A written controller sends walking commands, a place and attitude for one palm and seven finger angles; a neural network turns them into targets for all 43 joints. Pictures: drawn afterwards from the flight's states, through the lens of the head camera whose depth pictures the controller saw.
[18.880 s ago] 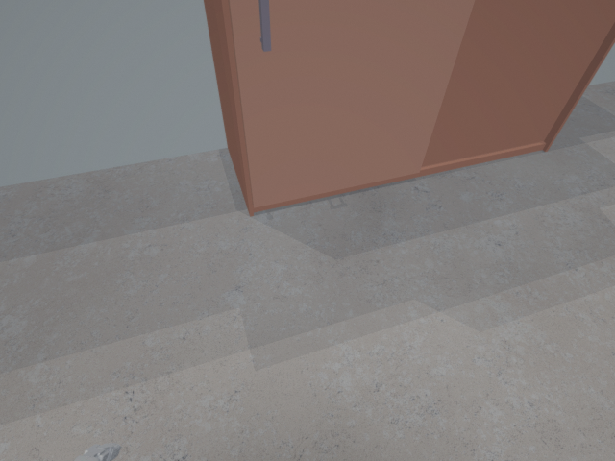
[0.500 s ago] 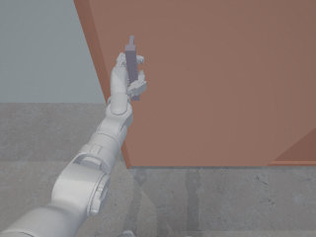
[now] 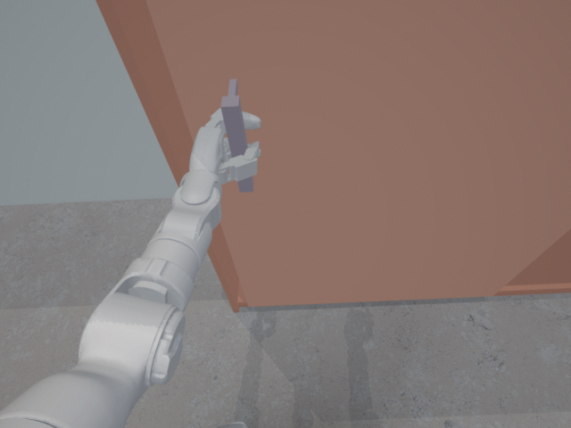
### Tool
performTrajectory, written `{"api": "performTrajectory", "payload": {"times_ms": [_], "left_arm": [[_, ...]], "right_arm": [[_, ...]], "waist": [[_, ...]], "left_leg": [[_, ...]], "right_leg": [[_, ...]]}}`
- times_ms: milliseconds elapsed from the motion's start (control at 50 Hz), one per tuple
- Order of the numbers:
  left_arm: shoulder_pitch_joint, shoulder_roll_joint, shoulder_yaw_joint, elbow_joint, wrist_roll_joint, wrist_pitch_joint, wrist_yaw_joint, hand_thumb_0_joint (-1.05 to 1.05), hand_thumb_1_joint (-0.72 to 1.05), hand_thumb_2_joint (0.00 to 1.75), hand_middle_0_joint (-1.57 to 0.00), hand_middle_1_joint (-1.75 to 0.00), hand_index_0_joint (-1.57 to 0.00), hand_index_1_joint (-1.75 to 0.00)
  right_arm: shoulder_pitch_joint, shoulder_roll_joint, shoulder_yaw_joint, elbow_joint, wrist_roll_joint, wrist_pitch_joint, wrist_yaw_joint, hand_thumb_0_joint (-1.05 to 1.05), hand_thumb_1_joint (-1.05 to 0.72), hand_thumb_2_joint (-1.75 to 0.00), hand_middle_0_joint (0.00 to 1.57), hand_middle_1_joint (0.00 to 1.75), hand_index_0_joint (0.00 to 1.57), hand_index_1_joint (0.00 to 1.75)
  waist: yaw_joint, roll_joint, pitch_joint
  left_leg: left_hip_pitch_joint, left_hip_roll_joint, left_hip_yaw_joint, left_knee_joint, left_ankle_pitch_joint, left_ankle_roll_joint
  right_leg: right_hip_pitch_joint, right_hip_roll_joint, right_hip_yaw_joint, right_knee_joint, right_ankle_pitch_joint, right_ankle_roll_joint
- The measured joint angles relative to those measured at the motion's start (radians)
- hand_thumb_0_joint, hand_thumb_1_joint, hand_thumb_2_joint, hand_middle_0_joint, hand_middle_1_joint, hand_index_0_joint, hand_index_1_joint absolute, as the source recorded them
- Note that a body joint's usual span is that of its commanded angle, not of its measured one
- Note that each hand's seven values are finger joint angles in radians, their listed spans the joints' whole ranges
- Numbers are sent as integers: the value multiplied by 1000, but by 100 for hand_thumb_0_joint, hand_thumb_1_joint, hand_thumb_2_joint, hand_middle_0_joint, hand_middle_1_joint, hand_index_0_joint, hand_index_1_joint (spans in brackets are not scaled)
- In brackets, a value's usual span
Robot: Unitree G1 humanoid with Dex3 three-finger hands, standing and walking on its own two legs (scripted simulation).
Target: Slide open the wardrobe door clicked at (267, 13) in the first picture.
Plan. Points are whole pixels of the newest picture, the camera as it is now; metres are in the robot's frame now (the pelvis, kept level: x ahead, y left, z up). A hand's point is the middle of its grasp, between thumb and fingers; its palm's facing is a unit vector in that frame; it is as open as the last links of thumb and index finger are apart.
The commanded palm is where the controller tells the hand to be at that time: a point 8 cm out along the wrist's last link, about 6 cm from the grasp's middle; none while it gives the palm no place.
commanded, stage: step sideways, sliding the door along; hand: left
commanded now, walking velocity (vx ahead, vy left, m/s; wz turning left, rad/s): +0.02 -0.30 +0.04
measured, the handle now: (240, 139) +0.51 +0.08 +0.10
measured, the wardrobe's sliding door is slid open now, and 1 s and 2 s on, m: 0.04 0.10 0.42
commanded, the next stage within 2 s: none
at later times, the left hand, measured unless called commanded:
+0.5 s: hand (259, 159) +0.46 +0.04 +0.11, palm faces +0.12 -0.98 -0.13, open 6.2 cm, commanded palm +0.44 +0.02 +0.11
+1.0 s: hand (302, 157) +0.47 -0.02 +0.10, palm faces +0.25 -0.96 -0.15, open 6.3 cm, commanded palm +0.44 -0.04 +0.11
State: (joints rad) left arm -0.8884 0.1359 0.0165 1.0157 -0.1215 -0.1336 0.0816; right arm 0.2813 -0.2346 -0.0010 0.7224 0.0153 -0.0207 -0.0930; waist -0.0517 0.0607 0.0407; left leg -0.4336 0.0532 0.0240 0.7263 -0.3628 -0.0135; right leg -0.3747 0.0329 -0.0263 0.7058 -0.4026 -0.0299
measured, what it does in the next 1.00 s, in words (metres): steps to the right: right foot, then left foot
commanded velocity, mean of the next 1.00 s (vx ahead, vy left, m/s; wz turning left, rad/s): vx -0.10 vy -0.28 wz -0.14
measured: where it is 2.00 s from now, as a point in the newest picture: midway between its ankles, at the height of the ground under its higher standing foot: outside the picture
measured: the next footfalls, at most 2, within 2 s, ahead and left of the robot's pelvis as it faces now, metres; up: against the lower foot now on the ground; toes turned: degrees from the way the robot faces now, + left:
right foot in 0.32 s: +0.08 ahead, -0.15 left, +0.00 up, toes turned +2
left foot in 0.54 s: +0.05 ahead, +0.05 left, +0.00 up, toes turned +16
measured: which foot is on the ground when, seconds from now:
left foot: down 0.00-0.36, up 0.38-0.52, down 0.54-0.78, up 0.80-0.92, down 0.94-1.00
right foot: down 0.00-0.18, up 0.20-0.30, down 0.32-0.54, up 0.56-0.72, down 0.74-1.00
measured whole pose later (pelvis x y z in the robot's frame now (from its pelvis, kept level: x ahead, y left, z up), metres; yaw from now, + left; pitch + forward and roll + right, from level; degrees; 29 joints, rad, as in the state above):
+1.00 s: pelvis +0.10 -0.21 +0.01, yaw +13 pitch -1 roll +1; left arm -0.55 0.13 -0.09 0.43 -0.09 -0.07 0.13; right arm 0.10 -0.25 -0.03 0.57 0.04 -0.02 -0.05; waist 0.09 0.05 0.20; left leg -0.24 0.12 0.12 0.58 -0.26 -0.06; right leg -0.38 0.03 -0.03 0.74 -0.33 -0.01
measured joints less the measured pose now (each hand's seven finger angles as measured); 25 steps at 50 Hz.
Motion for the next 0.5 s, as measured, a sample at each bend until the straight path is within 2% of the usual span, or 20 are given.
{"api": "performTrajectory", "payload": {"times_ms": [40,80,120,160,200,240,280,320,340,360,400,440,460,500], "left_arm": [[10,0,11,-7,-1,13,-6,4,68,78,-37,-133,-36,-140],[13,-1,20,-9,6,27,-9,4,69,78,-37,-133,-36,-140],[7,-6,22,-9,16,40,-12,5,69,79,-36,-133,-35,-140],[6,-8,14,-20,23,50,-17,4,70,79,-36,-133,-34,-140],[17,1,-4,-44,13,50,-19,4,69,80,-36,-134,-33,-140],[29,21,-18,-78,-10,45,-18,4,70,81,-36,-134,-31,-140],[38,36,-16,-107,-25,43,-20,3,71,81,-36,-134,-28,-140],[43,43,-15,-127,-29,50,-15,3,71,82,-36,-134,-25,-140],[47,45,-13,-138,-29,58,-10,3,71,83,-36,-134,-24,-140],[52,43,-12,-145,-26,63,0,3,72,83,-36,-133,-23,-140],[52,24,-17,-142,-17,66,16,3,72,83,-36,-132,-23,-140],[52,7,-37,-152,-13,73,30,3,73,82,-35,-131,-23,-140],[56,1,-51,-167,-14,75,37,3,73,82,-35,-131,-23,-140],[70,-6,-81,-207,-12,71,46,3,73,82,-35,-131,-23,-140]], "right_arm": [[-3,-3,0,6,3,3,-3,1,-91,-89,20,30,20,30],[-4,-2,1,13,7,4,-4,1,-91,-89,20,30,20,30],[-6,-5,2,19,6,3,-8,1,-91,-89,21,30,20,30],[-9,-13,1,25,4,0,-14,1,-91,-89,21,30,20,30],[-22,-18,-7,26,0,-5,-19,1,-91,-89,21,30,20,30],[-40,-21,-18,11,-8,-13,-14,1,-91,-89,20,30,20,30],[-52,-23,-20,-8,-8,-13,-2,1,-91,-90,20,30,20,30],[-51,-21,-13,-23,0,-3,8,1,-91,-90,20,30,20,30],[-49,-19,-7,-25,8,1,11,1,-91,-90,20,30,20,30],[-51,-17,-3,-20,16,5,12,1,-91,-90,20,30,20,30],[-51,-11,-1,1,25,6,4,1,-91,-90,20,30,20,30],[-56,-7,-3,26,21,-6,-3,1,-91,-89,20,30,20,30],[-59,-6,-4,32,18,-14,-5,1,-91,-89,20,30,20,30],[-65,-9,-4,27,12,-25,-5,1,-91,-89,20,30,20,30]], "waist": [[0,13,9],[-6,8,17],[-13,-4,29],[-10,-17,37],[4,-33,39],[17,-31,70],[29,-17,103],[37,-4,125],[39,2,132],[30,15,138],[21,19,136],[39,-1,136],[50,-12,139],[69,-34,145]], "left_leg": [[18,13,-13,-2,-1,-10],[23,22,-2,11,18,-12],[26,30,21,34,30,1],[52,35,41,14,14,9],[77,35,55,-28,-6,-24],[94,43,64,-40,15,-32],[115,58,64,-52,23,-38],[127,75,47,-44,19,-56],[129,84,33,-29,10,-66],[123,97,13,-6,4,-58],[81,81,-20,111,-90,-35],[46,42,-13,239,-167,-24],[47,25,3,241,-181,-21],[84,5,50,99,-105,-20]], "right_leg": [[31,14,-13,-23,5,-12],[57,14,-29,-38,6,-23],[83,10,-51,-43,-1,-32],[95,7,-64,-31,-15,-38],[63,1,-55,31,-17,-24],[19,9,-20,118,-26,6],[-7,11,7,134,-64,5],[19,-2,13,15,1,-4],[39,-6,-9,-30,108,-5],[53,3,-37,-31,128,-16],[71,3,-82,-30,85,-43],[86,-8,-96,-48,62,-60],[93,-14,-98,-63,64,-64],[98,-24,-102,-81,74,-66]]}}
